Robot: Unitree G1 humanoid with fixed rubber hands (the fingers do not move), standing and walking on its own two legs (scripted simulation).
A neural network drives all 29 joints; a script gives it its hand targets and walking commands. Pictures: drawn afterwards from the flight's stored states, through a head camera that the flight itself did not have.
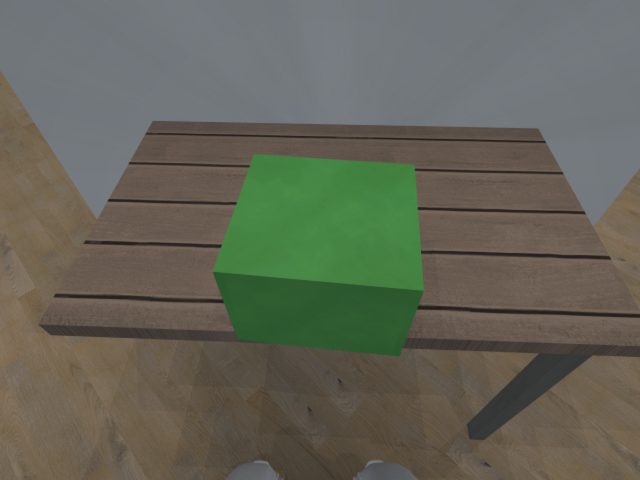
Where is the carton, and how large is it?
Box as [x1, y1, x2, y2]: [213, 154, 423, 356]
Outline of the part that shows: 254,154 213,269 213,274 237,338 244,340 399,356 423,291 414,165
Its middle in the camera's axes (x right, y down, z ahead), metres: +0.01 +0.02 +0.56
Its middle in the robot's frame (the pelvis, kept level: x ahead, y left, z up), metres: +0.42 -0.01 +0.03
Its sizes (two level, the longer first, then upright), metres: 0.235 0.214 0.172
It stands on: a table, 0.68 m high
